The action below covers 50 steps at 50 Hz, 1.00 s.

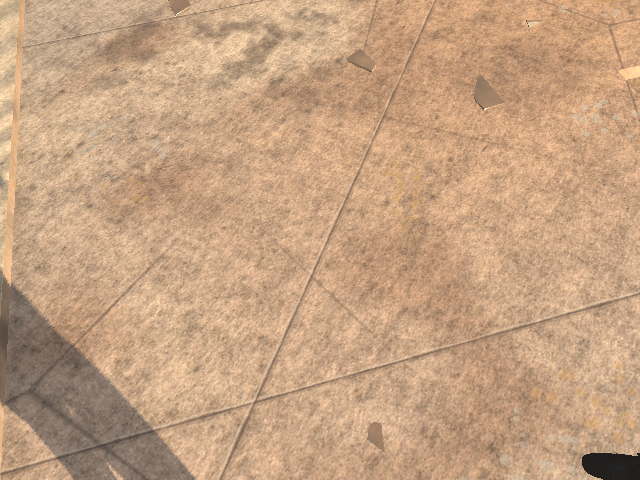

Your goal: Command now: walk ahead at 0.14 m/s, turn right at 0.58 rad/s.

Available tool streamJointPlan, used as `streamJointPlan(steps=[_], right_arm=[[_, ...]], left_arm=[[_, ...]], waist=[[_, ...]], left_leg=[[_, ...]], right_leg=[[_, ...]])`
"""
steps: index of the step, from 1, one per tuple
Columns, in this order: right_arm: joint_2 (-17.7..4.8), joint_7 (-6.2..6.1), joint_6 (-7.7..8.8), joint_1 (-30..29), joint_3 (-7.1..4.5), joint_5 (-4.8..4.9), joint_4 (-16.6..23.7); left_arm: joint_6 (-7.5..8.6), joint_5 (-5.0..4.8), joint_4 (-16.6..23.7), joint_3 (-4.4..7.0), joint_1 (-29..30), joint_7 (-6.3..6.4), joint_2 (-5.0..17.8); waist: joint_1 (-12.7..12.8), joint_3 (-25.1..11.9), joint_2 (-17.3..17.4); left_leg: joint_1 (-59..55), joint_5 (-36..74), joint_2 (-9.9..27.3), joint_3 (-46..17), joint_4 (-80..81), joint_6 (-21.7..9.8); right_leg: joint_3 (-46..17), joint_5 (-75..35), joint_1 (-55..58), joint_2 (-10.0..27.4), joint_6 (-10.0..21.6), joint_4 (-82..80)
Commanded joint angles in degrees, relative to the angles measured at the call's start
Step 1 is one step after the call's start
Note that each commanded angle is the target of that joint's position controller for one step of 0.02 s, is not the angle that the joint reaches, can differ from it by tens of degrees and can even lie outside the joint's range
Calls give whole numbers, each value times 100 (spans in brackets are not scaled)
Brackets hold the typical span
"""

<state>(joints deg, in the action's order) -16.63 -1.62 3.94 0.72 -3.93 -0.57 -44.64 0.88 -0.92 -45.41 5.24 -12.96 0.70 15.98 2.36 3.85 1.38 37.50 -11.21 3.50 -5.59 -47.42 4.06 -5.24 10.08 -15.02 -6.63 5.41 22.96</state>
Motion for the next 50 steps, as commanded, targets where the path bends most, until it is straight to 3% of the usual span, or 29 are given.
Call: streamJointPlan(steps=[1, 4, 6, 7, 8, 9, 10, 11, 12, 13, 16, 18, 21, 24, 27, 28, 29, 30, 31, 32, 34, 35, 37, 40, 41, 43, 46, 48, 50], right_arm=[[-361, 38, -41, 115, -58, 32, 275], [-502, 88, -29, -86, -86, 44, 387], [-635, 122, 38, 102, -138, 36, 371], [-666, 127, 91, 333, -160, 22, 322], [-897, 97, 129, 588, -212, -62, 300], [-1235, 24, 89, 717, -260, -182, 352], [-1157, 37, -28, 1012, -256, -241, 225], [-818, 49, -65, 807, -178, -96, 397], [-578, 28, -118, 678, -118, -68, 461], [-508, 15, -179, 509, -83, -51, 509], [-631, -51, -316, 312, -106, -92, 504], [-702, -93, -356, 402, -143, -89, 487], [-873, -111, -394, 392, -216, -39, 490], [-999, -76, -418, 409, -267, 31, 459], [-1006, -38, -440, 335, -276, 165, 404], [-838, -16, -453, 568, -238, 188, 283], [-470, 49, -462, 783, -139, 65, 265], [-394, 51, -425, 517, -92, -122, 579], [-658, -1, -391, 88, -176, -27, 668], [-755, -21, -414, 146, -226, 91, 610], [-766, -85, -487, 508, -273, 35, 308], [-738, -81, -501, 633, -273, 7, 254], [-619, -53, -489, 746, -243, 47, 217], [-401, -11, -481, 545, -123, 57, 267], [-376, 22, -473, 514, -91, 51, 276], [-483, 89, -434, 355, -83, 110, 318], [-633, 153, -275, 247, -99, 196, 371], [-534, 203, -128, 404, -71, 203, 277], [-423, 244, 2, 920, -53, 168, 13]], left_arm=[[-74, -40, 443, 222, 112, 122, 935], [-160, -13, 493, 199, 90, 157, 885], [-180, -15, 599, 171, 249, 183, 852], [-181, -24, 673, 146, 402, 194, 817], [-163, 35, 776, 77, 375, 196, 621], [-131, 132, 837, -9, -50, 195, 299], [-135, 39, 865, 25, -617, 172, 538], [-156, 20, 673, 163, -727, 149, 1070], [-233, -23, 645, 228, -387, 152, 1204], [-332, -47, 626, 229, -249, 176, 1109], [-435, -77, 795, 130, -79, 151, 698], [-412, -61, 933, 77, 80, 137, 562], [-378, -15, 1081, 26, 243, 65, 527], [-394, -9, 1129, 64, 220, -35, 667], [-424, 18, 1008, 133, -163, -119, 681], [-425, 51, 919, 179, -365, -99, 751], [-413, 72, 954, 294, -471, -20, 1208], [-377, 154, 1185, 320, -303, 22, 1667], [-243, 337, 1155, 277, -455, -13, 1485], [-137, 335, 1115, 203, -177, -22, 1303], [-66, 143, 1126, 62, 425, 15, 881], [-55, 130, 1112, -6, 508, 42, 757], [-34, 184, 1065, -86, 482, 71, 586], [-37, 174, 952, -92, 420, 93, 603], [-49, 159, 885, -81, 290, 91, 629], [-66, 121, 745, -25, 59, 49, 828], [-43, 68, 621, 19, -98, 12, 1004], [-10, 15, 577, 12, -69, 12, 986], [-1, -34, 583, -17, 165, 3, 900]], waist=[[-118, -1114, -693], [-66, -1027, -814], [-221, -966, -955], [-416, -956, -977], [-465, -1199, -697], [-211, -1591, 520], [-21, -1996, 1735], [-87, -1776, 1037], [-183, -1446, 606], [-164, -1188, 375], [-134, -788, 654], [-238, -893, 807], [-319, -1130, 854], [-325, -1114, 948], [-65, -1040, 834], [-38, -979, 575], [-168, -814, -808], [-198, -666, -1989], [195, -992, -1453], [-16, -806, -1194], [-276, -741, -976], [-354, -780, -988], [-390, -897, -897], [-261, -832, -907], [-172, -896, -910], [51, -618, -1038], [152, -192, -985], [42, -184, -804], [-297, -312, -672]], left_leg=[[-964, 716, -394, 264, 726, 62], [-993, 439, -506, 81, 1260, 26], [-1264, 333, -530, 7, 1803, -104], [-1702, 879, -479, 62, 2380, -227], [-2573, 1946, 124, -308, 2533, -485], [-3789, 4321, 1358, -1371, 2278, -1105], [-4342, 4384, 2392, -3022, 2495, -2167], [-4122, 3698, 2229, -2794, 2515, -2194], [-3815, 3188, 1814, -1916, 2437, -1907], [-3416, 2635, 1474, -1361, 2543, -1720], [-2603, 1648, 985, -450, 2986, -1590], [-2771, 1768, 1072, -218, 3055, -1701], [-2847, 1821, 1279, 51, 3057, -1749], [-2800, 1453, 1399, 236, 3015, -1652], [-2539, 791, 1356, 506, 2565, -1266], [-2099, 329, 1160, 723, 2110, -930], [-1038, -857, 556, 1358, 734, -351], [298, -2695, -215, 1303, -596, 8], [168, -2687, -157, 515, -1477, -63], [142, -2181, -50, 373, -1738, -157], [-4, -1364, 29, 337, -1702, -130], [-263, -1087, -15, 375, -1804, -74], [-569, -761, -44, 381, -1630, -7], [-865, -681, 28, 355, -373, 33], [-1045, -704, 35, 403, -3, 22], [-1153, -936, -81, 609, 490, -54], [-996, -1304, -132, 652, 979, -308], [-1323, -1101, -168, 704, 1491, -512], [-2400, -368, -301, 866, 2362, -725]], right_leg=[[-846, -3172, 200, 1186, 614, -51], [-1421, -2429, 455, 1267, 537, 249], [-1837, -1976, 610, 1248, 448, 517], [-1862, -1726, 541, 1080, 302, 778], [-1675, -1092, 169, 779, 65, 1407], [-905, 1397, -783, 91, -271, 2686], [-453, 3371, -1752, -194, -564, 3806], [-550, 3030, -1957, 183, -758, 4669], [-369, 2574, -2114, 338, -887, 5031], [-242, 2265, -2118, 454, -975, 5092], [196, 1602, -1753, 618, -1028, 4508], [352, 1508, -1655, 708, -1039, 3911], [470, 1250, -1152, 898, -953, 3002], [670, 1070, -701, 889, -774, 2276], [934, 350, 96, 704, -410, 941], [773, 36, 667, 629, -209, 413], [-736, -1007, 1291, 1619, 213, -308], [-2312, -2324, 1290, 2897, 1213, -366], [-2332, -1814, 817, 2932, 1539, -544], [-1777, -1410, 673, 2559, 1218, -540], [-1076, -1255, 569, 2049, 670, -445], [-873, -1621, 440, 1933, 643, -424], [-646, -1924, 492, 1819, 670, -392], [-604, -1757, 739, 1768, 659, -330], [-686, -1012, 766, 1782, 698, -445], [-1069, 1004, 625, 1826, 797, -836], [-1692, 2064, 689, 2058, 880, -1082], [-1728, 2038, 662, 2042, 848, -1017], [-1418, 1771, 191, 1774, 689, -762]])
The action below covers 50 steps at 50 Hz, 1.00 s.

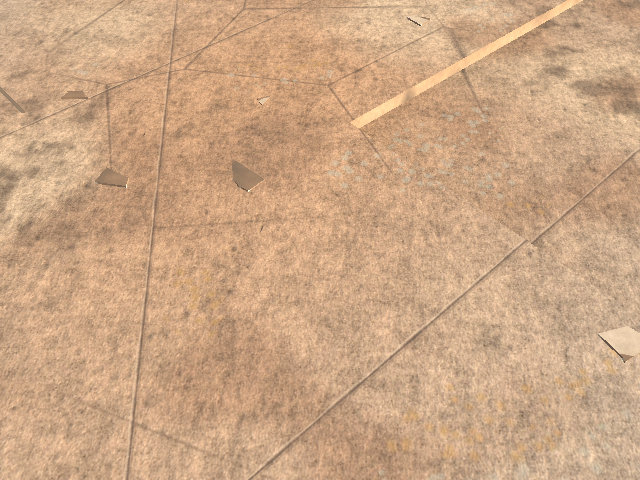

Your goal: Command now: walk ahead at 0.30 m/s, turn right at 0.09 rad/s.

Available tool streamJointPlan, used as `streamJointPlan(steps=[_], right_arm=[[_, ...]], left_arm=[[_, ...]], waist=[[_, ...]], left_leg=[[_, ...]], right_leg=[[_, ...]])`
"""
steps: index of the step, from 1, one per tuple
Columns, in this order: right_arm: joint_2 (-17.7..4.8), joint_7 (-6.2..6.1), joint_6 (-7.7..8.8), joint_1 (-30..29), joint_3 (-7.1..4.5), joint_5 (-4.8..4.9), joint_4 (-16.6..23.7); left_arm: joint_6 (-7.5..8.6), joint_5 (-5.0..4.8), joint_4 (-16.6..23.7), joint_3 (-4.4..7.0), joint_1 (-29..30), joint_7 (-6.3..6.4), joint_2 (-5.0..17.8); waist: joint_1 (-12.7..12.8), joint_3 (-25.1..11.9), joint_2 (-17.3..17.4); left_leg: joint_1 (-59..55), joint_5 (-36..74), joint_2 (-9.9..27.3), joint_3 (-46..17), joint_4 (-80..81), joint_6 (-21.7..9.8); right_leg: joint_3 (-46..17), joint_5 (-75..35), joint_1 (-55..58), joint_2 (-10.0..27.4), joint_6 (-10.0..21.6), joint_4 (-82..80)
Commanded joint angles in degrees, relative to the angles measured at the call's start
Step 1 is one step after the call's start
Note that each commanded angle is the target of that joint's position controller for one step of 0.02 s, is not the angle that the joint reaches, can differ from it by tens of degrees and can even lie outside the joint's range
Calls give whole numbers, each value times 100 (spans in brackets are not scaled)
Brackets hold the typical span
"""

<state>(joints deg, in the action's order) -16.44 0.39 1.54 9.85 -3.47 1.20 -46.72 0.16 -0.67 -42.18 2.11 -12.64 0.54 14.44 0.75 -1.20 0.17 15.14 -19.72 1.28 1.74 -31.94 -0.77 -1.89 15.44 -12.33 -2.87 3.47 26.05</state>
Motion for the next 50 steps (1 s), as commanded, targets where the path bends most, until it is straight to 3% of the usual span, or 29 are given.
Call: streamJointPlan(steps=[1, 2, 3, 4, 5, 6, 9, 14, 18, 20, 21, 22, 23, 24, 25, 26, 27, 28, 29, 31, 34, 39, 41, 43, 45, 47, 48, 49, 50], right_arm=[[-499, 39, 280, 387, -121, -39, 62], [-692, 11, 305, 987, -161, -60, -89], [-1279, 1, 297, 1287, -313, -52, -200], [-1191, 11, 317, 1431, -319, -59, -150], [-949, -19, 357, 1304, -237, -81, -98], [-822, -30, 379, 1138, -193, -80, -25], [-706, -32, 352, 927, -124, -86, 53], [-912, -77, 281, 1042, -157, -55, 62], [-1072, -71, 262, 1295, -212, 49, -42], [-1143, -82, 226, 1236, -239, 63, -57], [-1146, -89, 199, 1212, -237, 70, -68], [-1029, -98, 179, 1240, -185, 36, -69], [-713, -97, 184, 1251, -51, -107, 65], [134, -74, 279, 2056, 180, -44, 210], [-595, -52, 370, 1598, 8, 133, 129], [-904, -39, 398, 1042, -102, 236, 332], [-845, -64, 399, 792, -89, 171, 384], [-774, -74, 363, 740, -111, 69, 369], [-690, -68, 277, 929, -131, 69, 309], [-477, -64, 121, 1075, -118, 93, 239], [-387, -93, -1, 747, -124, 47, 378], [-266, 61, 98, -35, -69, -33, 652], [-120, 166, 124, -506, -6, -92, 885], [-156, 261, 106, -632, -21, -76, 1060], [-333, 328, 72, -506, -101, -84, 1187], [-649, 340, 48, 192, -265, -83, 1120], [-908, 272, 61, 891, -409, -83, 967], [-1357, 114, 37, 1237, -541, -104, 949], [-1832, 30, 6, 897, -551, -197, 1145]], left_arm=[[96, -33, 293, 247, 248, 6, 883], [150, 28, 408, 145, 535, -25, 528], [266, 43, 631, 97, 596, -52, 256], [353, -2, 714, 211, 873, -50, 757], [410, -106, 689, 291, 822, -80, 921], [425, -135, 597, 282, 687, -113, 840], [465, -24, 611, 273, 800, -195, 704], [492, -27, 768, 91, 1318, -298, 273], [485, -78, 904, 133, 1511, -353, 500], [491, -66, 866, 217, 1229, -348, 706], [488, -40, 756, 304, 777, -315, 845], [470, -42, 496, 440, -121, -260, 1057], [434, 10, 318, 555, -1166, -170, 1421], [434, 109, 229, 612, -1404, -188, 1948], [460, 89, 271, 465, -1297, -186, 1341], [486, 59, 259, 372, -883, -167, 1111], [504, 60, 262, 318, -503, -161, 956], [533, 91, 245, 276, -215, -171, 775], [586, 146, 225, 255, -25, -173, 670], [686, 139, 131, 268, 124, -171, 587], [749, 160, -44, 324, 108, -131, 707], [661, 170, -147, 348, 120, -11, 861], [575, 132, -219, 381, -82, 56, 994], [448, 62, -275, 417, -232, 93, 1112], [321, -41, -244, 467, -170, 134, 1250], [206, -129, -156, 508, -15, 180, 1330], [179, -158, -109, 472, 89, 174, 1232], [228, -5, -49, 377, -173, 141, 977], [292, 339, 75, 177, -916, 39, 316]], waist=[[-304, 6, -476], [-545, -181, -54], [-458, -209, 1305], [-728, 192, 1318], [-617, 455, 886], [-506, 501, 744], [-401, 625, 600], [-548, 588, 603], [-498, 718, 685], [-230, 556, 726], [70, 248, 690], [522, -302, 593], [937, -1139, 51], [421, -2170, -1767], [682, -1865, -1292], [600, -897, -1042], [402, -481, -623], [215, -199, -549], [5, -126, -693], [-145, 9, -610], [-182, 356, -361], [-4, 647, -172], [198, 681, -134], [250, 565, -221], [110, 341, -393], [-293, -108, -511], [-681, -472, -347], [-768, -889, 389], [13, -1518, 1624]], left_leg=[[-930, 668, 45, -61, 885, -332], [-1766, 596, 620, -764, 1018, -541], [-2341, -131, 1471, -2198, 1448, -1064], [-2365, -640, 2170, -3343, 1980, -1618], [-2336, -935, 2146, -3298, 2023, -1619], [-2373, -1049, 1892, -2958, 2072, -1465], [-1997, 359, 1498, -1952, 2342, -1169], [-1013, 1758, 937, -645, 2443, -942], [-1218, 1884, 1310, -702, 2401, -888], [-1505, 2969, 1420, -635, 2004, -774], [-1461, 3962, 1299, -494, 1357, -664], [-1101, 4464, 1033, -310, 273, -517], [96, 3031, 743, -189, -1495, -294], [1879, -1046, -314, -378, -3591, 1], [2418, -1222, -151, -1067, -4288, -48], [2829, -772, 109, -921, -4434, -134], [2672, -260, 395, -787, -4223, -159], [2444, 101, 562, -795, -3933, -145], [2073, 361, 706, -860, -3802, -130], [1850, 514, 749, -831, -3655, -69], [2319, 1030, 738, -946, -3240, 52], [2270, 2423, 562, -499, -1474, 111], [2097, 2599, 457, -114, -908, 89], [2092, 2379, 354, 41, -595, 15], [1902, 1828, 143, 193, -415, -148], [1086, 1341, -230, 385, -249, -387], [133, 1865, -447, 383, 313, -575], [-1260, 4035, 150, -555, 391, -878], [-3038, 6686, 1565, -2751, -272, -1986]], right_leg=[[-1549, 970, -489, 1197, 723, -767], [-1059, 771, -1206, 829, 433, 168], [120, 1011, -2347, -30, 19, 1514], [117, 1933, -3322, 83, -152, 2585], [-184, 1739, -3771, 366, -138, 3257], [-203, 1270, -3971, 516, -129, 3496], [-53, 169, -3847, 805, -232, 3174], [437, -1190, -2384, 569, -443, 1357], [347, -1374, -1982, 501, -246, 684], [393, -1150, -1539, 388, -48, 527], [482, -1092, -797, 244, 80, 413], [547, -1052, 447, 139, 226, 395], [-522, -772, 2194, 1136, 528, 571], [-3463, 965, 3665, 2647, 1387, -328], [-4011, 1788, 3177, 2591, 1234, -1065], [-3092, 1602, 2450, 2453, 971, -1111], [-2387, 896, 1688, 2258, 849, -1183], [-1804, 317, 1080, 2024, 769, -1317], [-1348, -13, 665, 1870, 707, -1489], [-795, -439, 285, 1797, 757, -1801], [-149, -953, 184, 1800, 776, -2034], [984, -2208, 340, 1522, 592, -1946], [1243, -3050, 525, 1572, 548, -1681], [1325, -3637, 1003, 1698, 505, -1301], [1351, -4526, 1425, 1801, 402, -744], [1375, -5412, 1542, 1752, 242, 410], [1477, -5008, 1283, 1508, 32, 1490], [1491, -2850, 140, 1118, -351, 3065], [968, 2623, -2000, 107, -751, 5186]])
Over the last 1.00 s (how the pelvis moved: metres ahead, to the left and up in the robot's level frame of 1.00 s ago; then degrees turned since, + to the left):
0.11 -0.02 0.00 -25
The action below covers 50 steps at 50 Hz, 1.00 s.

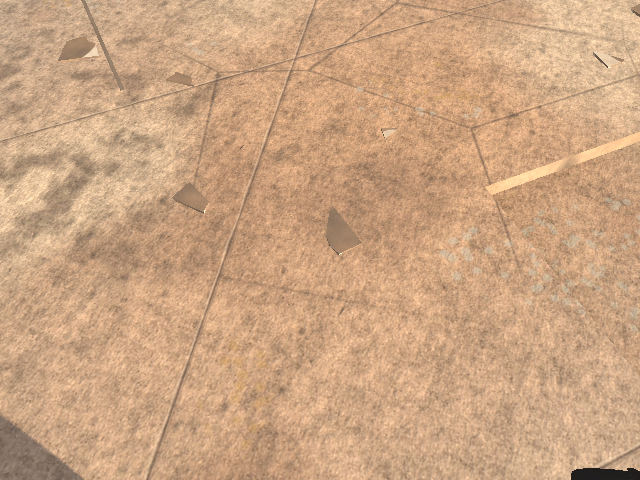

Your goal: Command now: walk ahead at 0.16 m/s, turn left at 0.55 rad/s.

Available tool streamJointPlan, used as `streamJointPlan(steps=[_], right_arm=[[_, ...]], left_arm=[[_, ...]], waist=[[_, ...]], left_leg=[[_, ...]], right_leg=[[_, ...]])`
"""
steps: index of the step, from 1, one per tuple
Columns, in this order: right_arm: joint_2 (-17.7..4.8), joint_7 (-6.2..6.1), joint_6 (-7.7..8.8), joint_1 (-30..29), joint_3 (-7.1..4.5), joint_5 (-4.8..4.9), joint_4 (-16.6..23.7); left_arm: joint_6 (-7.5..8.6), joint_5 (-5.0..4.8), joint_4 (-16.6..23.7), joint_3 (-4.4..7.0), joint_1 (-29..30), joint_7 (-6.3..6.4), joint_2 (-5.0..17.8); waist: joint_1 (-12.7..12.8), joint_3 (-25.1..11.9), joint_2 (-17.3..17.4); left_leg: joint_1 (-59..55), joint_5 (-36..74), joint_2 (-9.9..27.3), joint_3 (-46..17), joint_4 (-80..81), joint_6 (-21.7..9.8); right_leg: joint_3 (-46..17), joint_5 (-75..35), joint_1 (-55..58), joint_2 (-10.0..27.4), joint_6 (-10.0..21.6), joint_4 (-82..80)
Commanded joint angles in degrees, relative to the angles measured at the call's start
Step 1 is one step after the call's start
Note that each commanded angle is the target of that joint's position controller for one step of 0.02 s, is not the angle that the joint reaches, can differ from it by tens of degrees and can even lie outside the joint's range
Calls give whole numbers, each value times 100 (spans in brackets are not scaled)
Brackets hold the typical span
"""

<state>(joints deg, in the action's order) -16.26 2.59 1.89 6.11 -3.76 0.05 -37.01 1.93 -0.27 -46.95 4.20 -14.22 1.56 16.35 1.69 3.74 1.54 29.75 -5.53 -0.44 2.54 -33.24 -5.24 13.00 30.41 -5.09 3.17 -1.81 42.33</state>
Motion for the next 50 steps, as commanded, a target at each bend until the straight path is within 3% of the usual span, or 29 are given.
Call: streamJointPlan(steps=[1, 2, 3, 4, 5, 8, 11, 16, 19, 21, 22, 23, 24, 25, 26, 28, 32, 33, 37, 39, 41, 42, 43, 44, 45, 46, 47, 49, 50], right_arm=[[-1613, -105, 0, 1334, -450, -113, 433], [-1307, -67, 14, 1042, -384, -58, 477], [-1064, -91, 0, 725, -320, 66, 446], [-886, -134, -33, 481, -259, 108, 481], [-861, -172, -59, 337, -250, 43, 527], [-985, -248, -77, 261, -298, -70, 569], [-1097, -370, -168, 347, -344, -1, 565], [-1064, -440, -338, 242, -341, 2, 666], [-1026, -409, -385, 307, -335, 13, 687], [-974, -415, -428, 203, -315, 79, 728], [-862, -429, -445, 260, -281, 109, 738], [-539, -420, -451, 537, -198, 59, 748], [-749, -400, -380, 390, -266, 90, 976], [-1190, -377, -325, 550, -400, -1, 851], [-1286, -362, -353, 650, -463, 61, 675], [-1004, -398, -483, 741, -415, 73, 513], [-594, -342, -520, 168, -253, 155, 771], [-555, -322, -517, 79, -229, 139, 825], [-537, -186, -496, -49, -167, 129, 950], [-641, -138, -459, 68, -204, 135, 907], [-586, -101, -402, 541, -226, 136, 677], [-609, -120, -376, 1012, -270, 151, 441], [-791, -157, -343, 1663, -371, 190, 226], [-1573, -235, -282, 2144, -527, 134, 250], [-1567, -156, -81, 2097, -474, 46, 418], [-1174, -143, 45, 1864, -349, 29, 394], [-913, -159, 116, 1651, -252, 54, 394], [-819, -232, 102, 1327, -184, 66, 435], [-823, -275, 98, 1317, -172, 34, 433]], left_arm=[[195, 121, 545, -6, -650, -149, 616], [187, -94, 690, 74, 54, -159, 879], [144, -64, 779, 58, 325, -94, 806], [67, 21, 737, 64, 386, -19, 796], [-16, 50, 758, 89, 325, 15, 841], [-103, 107, 691, 47, 131, 63, 631], [-136, 104, 718, 2, 324, 104, 549], [-130, 38, 838, 6, 712, 60, 561], [-19, 8, 880, 39, 723, -7, 611], [50, -6, 810, 84, 436, -67, 619], [68, 32, 763, 149, 252, -76, 775], [32, 137, 824, 245, 209, -45, 1201], [-31, 330, 778, 303, 280, -56, 1450], [-14, 307, 953, 239, 492, -36, 1130], [-26, 228, 1023, 170, 726, 5, 848], [-66, 72, 1069, 127, 882, 48, 689], [-203, 118, 999, 165, 538, 127, 791], [-229, 116, 986, 193, 492, 133, 859], [-208, -28, 948, 320, 376, 40, 1179], [-140, -88, 917, 339, 383, -34, 1231], [-97, -181, 862, 325, 506, -98, 1191], [-78, -176, 808, 276, 457, -119, 1006], [-49, -92, 803, 174, 453, -152, 654], [26, 132, 1196, 14, 830, -196, 179], [192, 0, 1456, 91, 1306, -192, 524], [292, -158, 1475, 175, 1398, -239, 831], [363, -132, 1360, 210, 1239, -274, 936], [440, 86, 1201, 230, 1094, -275, 914], [455, 101, 1158, 218, 1096, -295, 847]], waist=[[-496, -3243, 760], [-612, -2572, 208], [-426, -1765, -137], [-269, -1284, -223], [-100, -1102, -44], [45, -1136, 196], [-52, -1350, 275], [-221, -1112, 645], [-284, -1114, 821], [-82, -1107, 846], [-21, -1110, 688], [-221, -1206, -435], [-319, -774, -2026], [-286, -808, -1538], [-344, -779, -1086], [-325, -652, -841], [11, -649, -1146], [67, -721, -1206], [218, -731, -1385], [153, -595, -1355], [-157, -551, -1143], [-333, -638, -919], [-568, -829, -270], [-655, -802, 1528], [-855, -702, 1304], [-722, -252, 976], [-542, -12, 789], [-341, 5, 572], [-304, -62, 579]], left_leg=[[-4741, 3778, 2238, -4138, 606, -2120], [-4185, 2674, 1942, -3504, 976, -1811], [-3360, 1824, 1638, -3001, 1144, -1467], [-2558, 1440, 1437, -2667, 1310, -1270], [-1922, 1266, 1277, -2494, 1447, -1183], [-1296, 1816, 978, -2101, 1471, -1091], [-1399, 1388, 873, -2128, 1355, -996], [-1198, -583, 667, -2555, 1408, -736], [-1486, -237, 706, -2937, 1147, -679], [-1495, 98, 565, -3030, 834, -505], [-1216, -198, 339, -2891, 536, -277], [-538, -1804, -215, -2141, -605, 80], [614, -3107, -936, -1021, -1744, 400], [679, -2984, -519, -1188, -2919, 620], [679, -2595, -446, -1136, -3352, 722], [870, -2052, -340, -978, -3820, 934], [862, -1666, -94, -482, -2921, 1118], [707, -1694, -6, -428, -2589, 1127], [-211, -1822, 148, 3, -1327, 850], [-631, -1776, 117, 139, -725, 610], [-1460, -1225, -5, 354, 307, 339], [-2226, -1178, -180, 438, 633, 216], [-3262, -1317, 75, -171, 853, -2], [-4142, -1794, 1674, -2994, 1381, -804], [-3792, -2654, 2201, -4521, 2106, -1611], [-3612, -2794, 2109, -4121, 2247, -1510], [-3382, -2436, 1848, -3539, 2203, -1283], [-3033, -1272, 1399, -2736, 2204, -984], [-2924, -771, 1259, -2504, 2235, -922]], right_leg=[[-1837, 1153, -3054, -646, -201, 4283], [-1945, 527, -3357, -394, -83, 4143], [-1844, 4, -3531, -197, -59, 3669], [-1841, -281, -3380, -28, -81, 3265], [-1874, -476, -2999, 30, -80, 2949], [-1736, -696, -2478, -106, -187, 2129], [-1813, -1031, -2472, -192, -340, 1418], [-1899, -1363, -2239, -345, -337, 402], [-1896, -1178, -1973, -453, -217, -302], [-1782, -1650, -1382, -483, -49, -1423], [-1932, -2150, -815, -155, 102, -2009], [-2974, -2702, -189, 1123, 577, -2285], [-4303, -3681, -403, 1952, 1539, -2568], [-4240, -3991, -456, 2115, 1795, -2457], [-3532, -4060, -455, 1757, 1551, -2276], [-2722, -4073, -292, 1269, 1226, -2122], [-2034, -4124, 127, 1116, 1323, -2224], [-1968, -4094, 210, 1175, 1347, -2210], [-1890, -1433, -250, 1348, 1310, -2729], [-1862, -896, -468, 1434, 1236, -2792], [-1601, -648, -800, 1364, 1074, -2496], [-1330, -571, -1193, 1191, 926, -2029], [-836, -481, -1938, 875, 613, -807], [-350, 515, -3960, 79, 49, 1675], [-1456, 558, -4916, -273, 71, 2448], [-1685, 46, -5124, 6, 186, 2571], [-1677, -599, -5019, 150, 248, 2376], [-1636, -1412, -4501, 225, 154, 1754], [-1560, -1754, -4255, 137, 80, 1554]])
Over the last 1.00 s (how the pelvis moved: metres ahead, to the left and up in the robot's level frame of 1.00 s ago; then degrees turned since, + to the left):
0.45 0.00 -0.03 16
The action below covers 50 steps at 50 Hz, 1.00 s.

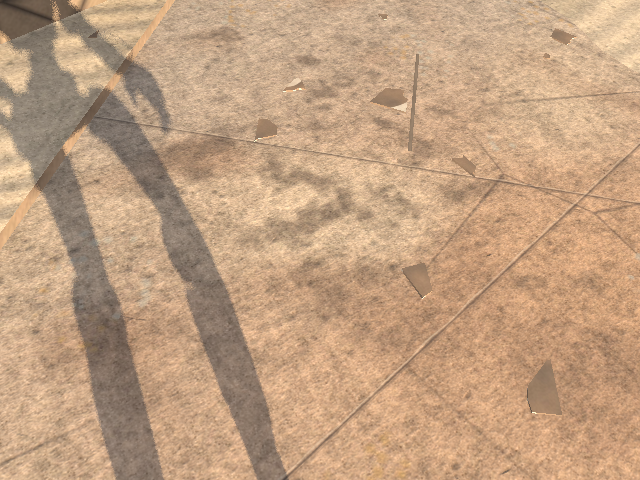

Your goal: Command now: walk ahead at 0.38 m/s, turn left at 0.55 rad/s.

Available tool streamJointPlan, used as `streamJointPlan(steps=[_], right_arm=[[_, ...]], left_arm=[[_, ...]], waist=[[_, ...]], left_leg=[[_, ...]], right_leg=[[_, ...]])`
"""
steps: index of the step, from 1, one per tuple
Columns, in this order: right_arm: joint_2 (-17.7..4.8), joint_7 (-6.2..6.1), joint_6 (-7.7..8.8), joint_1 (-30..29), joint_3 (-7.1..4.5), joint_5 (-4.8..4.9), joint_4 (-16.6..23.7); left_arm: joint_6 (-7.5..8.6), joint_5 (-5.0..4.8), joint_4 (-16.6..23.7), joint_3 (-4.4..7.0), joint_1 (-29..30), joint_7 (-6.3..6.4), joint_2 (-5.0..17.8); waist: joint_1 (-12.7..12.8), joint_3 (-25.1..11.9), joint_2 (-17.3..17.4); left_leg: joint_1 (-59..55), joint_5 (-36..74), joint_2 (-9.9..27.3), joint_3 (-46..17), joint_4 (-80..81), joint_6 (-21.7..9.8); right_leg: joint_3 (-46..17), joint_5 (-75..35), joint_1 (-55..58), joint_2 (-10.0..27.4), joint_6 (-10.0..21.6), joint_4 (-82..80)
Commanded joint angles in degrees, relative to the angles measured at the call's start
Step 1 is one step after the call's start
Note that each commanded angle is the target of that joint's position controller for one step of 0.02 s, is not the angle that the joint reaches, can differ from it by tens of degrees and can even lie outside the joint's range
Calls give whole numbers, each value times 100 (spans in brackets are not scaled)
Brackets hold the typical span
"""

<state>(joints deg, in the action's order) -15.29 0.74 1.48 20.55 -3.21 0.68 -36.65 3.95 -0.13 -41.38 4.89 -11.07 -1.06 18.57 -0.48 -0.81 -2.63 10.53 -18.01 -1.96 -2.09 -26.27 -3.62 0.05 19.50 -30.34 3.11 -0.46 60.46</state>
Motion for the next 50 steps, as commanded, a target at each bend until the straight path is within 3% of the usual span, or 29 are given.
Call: streamJointPlan(steps=[1, 5, 10, 12, 14, 15, 16, 17, 18, 19, 20, 21, 22, 23, 26, 29, 32, 36, 39, 40, 41, 42, 43, 44, 45, 46, 47, 50], right_arm=[[-924, -130, 147, -118, -223, -50, 356], [-999, -218, 163, 149, -238, -14, 88], [-1085, -198, 177, 513, -261, 66, -270], [-1114, -206, 151, 502, -280, 66, -363], [-1172, -211, 115, 422, -298, 46, -385], [-1138, -213, 87, 376, -279, 30, -390], [-1012, -221, 72, 349, -214, -10, -349], [-525, -203, 106, 839, -61, -65, -207], [-317, -187, 201, 1168, 24, 54, -280], [-896, -150, 249, 499, -106, 172, -222], [-1019, -130, 286, -58, -127, 187, -85], [-953, -129, 326, -363, -109, 87, -22], [-892, -120, 324, -406, -131, 21, -36], [-785, -105, 294, -246, -121, 28, -90], [-520, -117, 199, -224, -50, -5, -119], [-442, -112, 242, -818, 9, -72, 55], [-307, -33, 336, -1468, 74, -38, 177], [-389, 93, 389, -2047, 55, 40, 372], [-569, 159, 404, -1966, -17, 27, 414], [-691, 150, 412, -1585, -85, -16, 321], [-915, 112, 420, -815, -209, -82, 97], [-1292, 59, 421, 38, -302, -187, -55], [-1769, 52, 380, 202, -369, -260, -84], [-1241, 71, 335, 429, -273, -151, -95], [-1013, 65, 317, 6, -177, -125, -71], [-854, 61, 313, -388, -123, -98, -69], [-706, 67, 313, -692, -75, -88, -86], [-547, 77, 374, -1145, -22, -189, -201]], left_arm=[[248, 75, 538, 111, 762, -55, 518], [221, 5, 527, -75, 1229, -118, 135], [262, -84, 714, -109, 1752, -235, 225], [285, -83, 715, -80, 1649, -259, 322], [292, -61, 647, -2, 1271, -227, 481], [283, -43, 499, 92, 685, -175, 629], [268, -8, 326, 171, -198, -125, 823], [264, 120, 225, 271, -1116, -83, 1294], [259, 49, 21, 227, -1443, -159, 1135], [242, -79, 30, 102, -1127, -132, 705], [197, -78, 63, 51, -713, -90, 567], [159, -18, 89, 10, -414, -66, 490], [162, 56, 120, -33, -237, -64, 380], [182, 95, 125, -56, -147, -54, 328], [267, 3, 0, -44, -163, -36, 395], [255, -29, -101, -7, -301, 8, 557], [196, -84, -201, 6, -554, 37, 673], [74, -143, -425, 34, -1024, 49, 805], [-48, -148, -513, 74, -1056, 88, 904], [-90, -132, -504, 77, -935, 108, 937], [-129, -103, -486, 32, -882, 130, 840], [-114, 36, -327, -96, -908, 159, 549], [-22, 90, -281, -318, -1817, 107, -115], [38, -20, -489, -207, -1724, 92, 412], [48, -174, -340, -114, -1179, 83, 707], [34, -144, -236, -143, -772, 107, 626], [-11, -50, -193, -131, -543, 134, 588], [-254, -23, -303, -181, -875, 179, 230]], waist=[[-71, 318, 938], [-297, 361, 911], [-473, 659, 895], [-371, 669, 954], [-144, 387, 1077], [183, -53, 1042], [601, -734, 958], [647, -1842, -176], [538, -2404, -1381], [653, -1424, -806], [573, -635, -382], [408, -201, -13], [230, 25, -3], [75, 11, -143], [-56, 163, -203], [86, 349, -64], [347, 426, 4], [544, 513, -16], [349, 392, -111], [89, 176, -160], [-316, -363, -85], [-607, -1261, 328], [-196, -2089, 1889], [-506, -2578, 1476], [-477, -1705, 1135], [-323, -1177, 745], [-173, -757, 527], [311, -612, 764]], left_leg=[[-987, 932, 1330, -1766, 1551, -1042], [-605, 1541, 1053, -1033, 1523, -794], [-758, 1507, 1381, -1207, 1467, -776], [-1026, 1916, 1524, -1255, 1313, -692], [-1234, 3454, 1477, -1162, 784, -579], [-1200, 4557, 1258, -951, 18, -468], [-581, 4615, 998, -751, -1137, -287], [1323, 2532, 313, -566, -3344, 80], [2472, -1505, -386, -883, -4639, 261], [3097, -1318, -12, -965, -5089, 230], [3218, -791, 298, -665, -4940, 173], [3060, -370, 548, -459, -4613, 159], [2818, -78, 734, -420, -4315, 163], [2537, 91, 838, -420, -4180, 179], [2523, 293, 958, -255, -3645, 339], [2743, 1237, 1008, -145, -2567, 484], [2375, 2165, 802, 79, -1320, 496], [2370, 2261, 649, 74, -583, 374], [2135, 1576, 512, 114, -300, 139], [1576, 1488, 336, 245, -133, 25], [463, 1840, 192, 393, 41, -140], [-1233, 3350, 1006, -335, -353, -447], [-3327, 4235, 2609, -2802, -305, -1573], [-3292, 4230, 2598, -3383, 54, -1663], [-2662, 4572, 2368, -2359, 68, -1422], [-1959, 4868, 2075, -1726, 145, -1232], [-1270, 4911, 1864, -1379, 340, -1122], [19, 5044, 1532, -692, 826, -1052]], right_leg=[[-176, -978, -1586, 75, -129, -540], [-17, -2070, -811, -135, -273, -2108], [-74, -2239, -564, -181, -42, -2920], [-82, -2011, -427, -184, 124, -3095], [145, -1587, 221, -393, 326, -3145], [329, -1597, 1089, -569, 499, -3255], [110, -1740, 2563, -297, 759, -3059], [-2069, -1186, 4898, 1168, 1549, -2988], [-4394, 144, 5595, 1942, 1990, -4075], [-3999, 903, 4938, 1757, 1706, -4384], [-3153, 696, 4037, 1574, 1511, -4494], [-2594, 107, 3215, 1350, 1423, -4631], [-2190, -395, 2663, 1128, 1380, -4793], [-1965, -630, 2353, 1009, 1385, -4947], [-1382, -1190, 1902, 921, 1527, -5298], [-890, -1681, 1915, 786, 1474, -5440], [-440, -1942, 1947, 598, 1273, -5387], [-544, -1952, 2648, 923, 1188, -5152], [-614, -2716, 3256, 1148, 1028, -4665], [-495, -3788, 3326, 1016, 906, -4098], [-264, -4568, 3155, 698, 705, -3059], [-71, -3421, 2212, 355, 427, -1536], [35, 822, -86, -685, -68, 729], [-852, 1747, -394, -693, -112, 1483], [-827, 1523, -748, -406, -89, 1633], [-593, 1174, -772, -119, -102, 1304], [-479, 885, -648, 50, -139, 909], [-388, 317, 557, 195, -270, -63]])
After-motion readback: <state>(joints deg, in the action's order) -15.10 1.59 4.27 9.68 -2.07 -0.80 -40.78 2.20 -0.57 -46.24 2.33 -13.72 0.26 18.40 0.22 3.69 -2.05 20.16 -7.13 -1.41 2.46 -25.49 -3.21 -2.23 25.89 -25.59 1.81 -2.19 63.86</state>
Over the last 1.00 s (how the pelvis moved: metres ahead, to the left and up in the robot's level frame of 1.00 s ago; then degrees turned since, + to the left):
0.13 0.02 0.03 36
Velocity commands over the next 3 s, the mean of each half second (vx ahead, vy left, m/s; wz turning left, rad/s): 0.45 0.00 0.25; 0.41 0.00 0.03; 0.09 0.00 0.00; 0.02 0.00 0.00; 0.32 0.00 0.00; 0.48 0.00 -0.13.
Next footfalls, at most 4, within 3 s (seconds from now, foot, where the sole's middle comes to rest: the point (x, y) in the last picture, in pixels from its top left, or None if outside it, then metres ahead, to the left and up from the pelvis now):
0.32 right None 0.34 -0.12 -0.78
0.84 left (233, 426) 0.62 0.16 -0.78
1.22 right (340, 398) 0.69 -0.07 -0.78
2.70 left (235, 269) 1.04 0.19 -0.78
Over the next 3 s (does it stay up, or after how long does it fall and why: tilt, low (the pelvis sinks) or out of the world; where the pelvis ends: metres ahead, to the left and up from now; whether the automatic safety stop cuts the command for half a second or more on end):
stays up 1.03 0.11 0.00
